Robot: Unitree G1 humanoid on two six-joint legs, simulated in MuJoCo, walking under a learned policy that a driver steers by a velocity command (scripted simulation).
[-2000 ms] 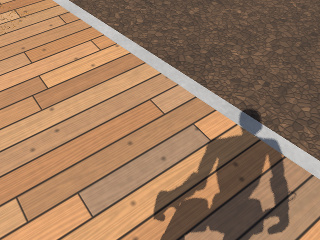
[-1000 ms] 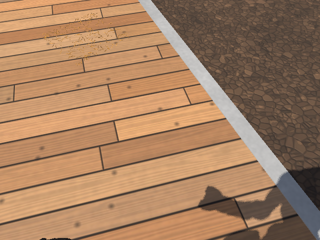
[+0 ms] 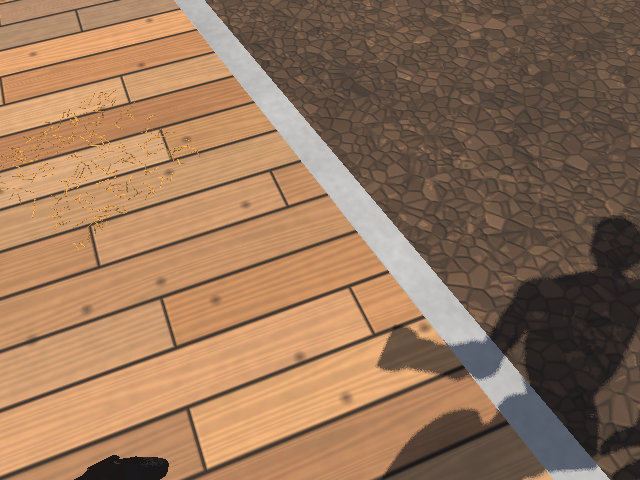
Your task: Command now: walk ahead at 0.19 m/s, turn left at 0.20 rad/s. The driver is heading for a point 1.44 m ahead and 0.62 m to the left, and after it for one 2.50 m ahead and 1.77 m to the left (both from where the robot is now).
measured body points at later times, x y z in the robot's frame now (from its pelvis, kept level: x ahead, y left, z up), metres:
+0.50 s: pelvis +0.06 +0.04 +0.01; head +0.09 +0.09 +0.46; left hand +0.15 +0.35 -0.12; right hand +0.24 -0.21 -0.08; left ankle +0.06 +0.14 -0.72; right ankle +0.09 -0.10 -0.67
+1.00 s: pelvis +0.10 +0.02 +0.01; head +0.14 +0.03 +0.46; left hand +0.06 +0.34 -0.09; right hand +0.39 -0.13 -0.09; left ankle +0.03 +0.12 -0.68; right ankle +0.16 -0.07 -0.72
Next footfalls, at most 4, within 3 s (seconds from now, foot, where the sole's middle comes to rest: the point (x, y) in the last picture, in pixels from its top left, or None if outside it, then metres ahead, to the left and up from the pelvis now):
0.42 left None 0.10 0.15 -0.76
0.92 right None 0.20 -0.05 -0.76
1.30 left None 0.07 0.18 -0.76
1.76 right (231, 449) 0.50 0.19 -0.76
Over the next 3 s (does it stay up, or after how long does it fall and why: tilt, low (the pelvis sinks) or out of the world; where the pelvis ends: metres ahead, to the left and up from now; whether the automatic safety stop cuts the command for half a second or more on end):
stays up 0.89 0.48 0.02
